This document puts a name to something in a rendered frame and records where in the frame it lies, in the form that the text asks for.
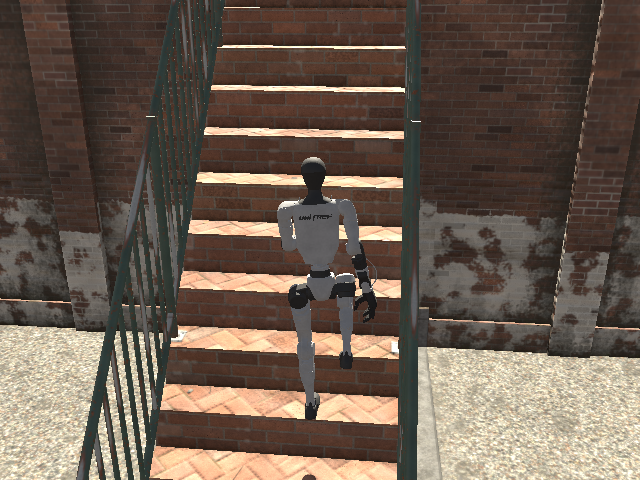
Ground stairs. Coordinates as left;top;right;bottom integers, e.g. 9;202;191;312
149;0;407;480

